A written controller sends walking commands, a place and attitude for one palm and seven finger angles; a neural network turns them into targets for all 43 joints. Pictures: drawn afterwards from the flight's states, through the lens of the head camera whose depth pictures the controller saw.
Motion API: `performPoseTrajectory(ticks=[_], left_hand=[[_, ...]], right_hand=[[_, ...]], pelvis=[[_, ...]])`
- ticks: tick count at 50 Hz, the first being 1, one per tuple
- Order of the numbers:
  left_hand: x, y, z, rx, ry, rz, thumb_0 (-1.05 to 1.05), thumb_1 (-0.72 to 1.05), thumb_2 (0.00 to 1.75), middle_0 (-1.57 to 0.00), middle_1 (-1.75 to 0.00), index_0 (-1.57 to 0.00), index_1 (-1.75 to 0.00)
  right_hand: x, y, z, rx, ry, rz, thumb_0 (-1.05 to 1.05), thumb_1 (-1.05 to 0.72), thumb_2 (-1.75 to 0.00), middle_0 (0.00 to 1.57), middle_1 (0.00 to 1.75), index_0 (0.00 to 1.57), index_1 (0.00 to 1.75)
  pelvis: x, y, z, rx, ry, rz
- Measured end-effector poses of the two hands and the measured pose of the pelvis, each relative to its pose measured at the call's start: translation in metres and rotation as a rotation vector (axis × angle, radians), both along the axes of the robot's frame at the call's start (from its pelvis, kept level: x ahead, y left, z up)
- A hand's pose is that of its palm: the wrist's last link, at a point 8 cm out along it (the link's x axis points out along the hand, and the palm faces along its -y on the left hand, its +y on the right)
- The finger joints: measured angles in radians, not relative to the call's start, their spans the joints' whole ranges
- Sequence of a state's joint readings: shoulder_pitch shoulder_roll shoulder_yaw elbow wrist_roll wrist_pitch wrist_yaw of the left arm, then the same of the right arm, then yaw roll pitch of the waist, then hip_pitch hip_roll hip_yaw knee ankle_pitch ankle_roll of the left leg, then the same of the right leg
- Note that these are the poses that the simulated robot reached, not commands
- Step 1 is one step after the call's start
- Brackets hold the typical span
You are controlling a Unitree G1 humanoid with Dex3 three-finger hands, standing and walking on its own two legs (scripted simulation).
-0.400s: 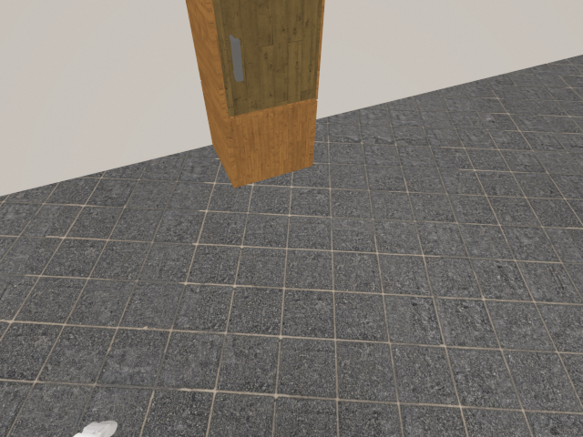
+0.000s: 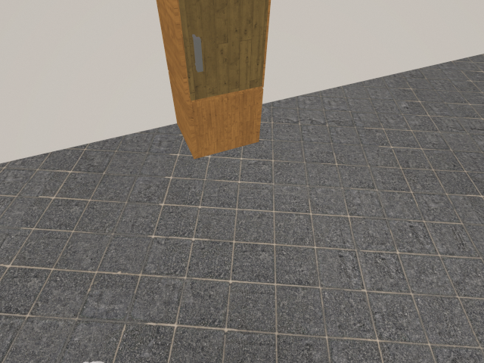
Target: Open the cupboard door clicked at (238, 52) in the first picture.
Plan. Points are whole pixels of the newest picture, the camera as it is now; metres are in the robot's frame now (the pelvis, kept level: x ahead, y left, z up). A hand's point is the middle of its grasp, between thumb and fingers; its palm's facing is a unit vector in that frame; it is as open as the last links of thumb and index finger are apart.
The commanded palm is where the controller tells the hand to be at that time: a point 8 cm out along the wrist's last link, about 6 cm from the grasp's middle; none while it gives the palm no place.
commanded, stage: stand and wait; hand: left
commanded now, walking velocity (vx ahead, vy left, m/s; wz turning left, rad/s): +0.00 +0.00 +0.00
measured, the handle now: (196, 53) +1.35 +0.29 -0.10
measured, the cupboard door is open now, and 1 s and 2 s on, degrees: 0 0 0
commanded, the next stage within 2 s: look at it before walking up in 0.46 s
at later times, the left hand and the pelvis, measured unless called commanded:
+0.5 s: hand out of the picture +0.05 +0.25 -0.15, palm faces -0.03 -0.94 -0.34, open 7.4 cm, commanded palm none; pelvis -0.02 +0.00 +0.00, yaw +0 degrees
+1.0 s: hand out of the picture +0.05 +0.25 -0.15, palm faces -0.03 -0.94 -0.34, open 7.4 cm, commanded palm none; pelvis -0.02 +0.00 +0.00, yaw +0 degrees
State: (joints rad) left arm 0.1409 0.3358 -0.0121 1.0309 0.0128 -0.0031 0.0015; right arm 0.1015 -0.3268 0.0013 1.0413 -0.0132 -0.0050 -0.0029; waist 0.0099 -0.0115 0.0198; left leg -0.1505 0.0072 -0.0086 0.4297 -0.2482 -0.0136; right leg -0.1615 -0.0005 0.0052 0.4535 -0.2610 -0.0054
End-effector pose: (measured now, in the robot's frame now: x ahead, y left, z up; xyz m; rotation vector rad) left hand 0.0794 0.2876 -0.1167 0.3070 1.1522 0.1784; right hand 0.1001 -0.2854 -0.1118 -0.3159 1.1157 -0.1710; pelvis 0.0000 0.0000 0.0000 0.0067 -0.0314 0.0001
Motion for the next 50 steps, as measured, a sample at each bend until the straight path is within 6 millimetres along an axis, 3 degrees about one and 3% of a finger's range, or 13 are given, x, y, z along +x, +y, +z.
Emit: performPoseTrajectory(ticks=[9, 18, 50], left_hand=[[-0.026, 0.005, -0.002, 0.012, 0.062, 0.017, 0.00, 0.90, 0.90, -0.21, -0.30, -0.20, -0.30], [-0.033, 0.006, 0.000, 0.016, 0.071, 0.015, 0.00, 0.90, 0.90, -0.21, -0.30, -0.20, -0.30], [-0.032, 0.004, 0.000, 0.010, 0.065, 0.006, 0.00, 0.90, 0.90, -0.21, -0.30, -0.20, -0.30]], right_hand=[[-0.035, -0.009, -0.004, -0.012, 0.081, -0.030, 0.01, -0.90, -0.89, 0.20, 0.30, 0.20, 0.30], [-0.052, -0.010, -0.006, -0.008, 0.110, -0.042, 0.01, -0.90, -0.89, 0.20, 0.30, 0.20, 0.30], [-0.048, -0.008, -0.004, -0.002, 0.094, -0.039, 0.01, -0.90, -0.89, 0.20, 0.30, 0.20, 0.30]], pelvis=[[-0.008, -0.001, 0.002, -0.001, -0.006, -0.001], [-0.014, -0.001, 0.003, -0.002, -0.007, -0.003], [-0.016, -0.001, 0.004, -0.002, -0.004, -0.006]])
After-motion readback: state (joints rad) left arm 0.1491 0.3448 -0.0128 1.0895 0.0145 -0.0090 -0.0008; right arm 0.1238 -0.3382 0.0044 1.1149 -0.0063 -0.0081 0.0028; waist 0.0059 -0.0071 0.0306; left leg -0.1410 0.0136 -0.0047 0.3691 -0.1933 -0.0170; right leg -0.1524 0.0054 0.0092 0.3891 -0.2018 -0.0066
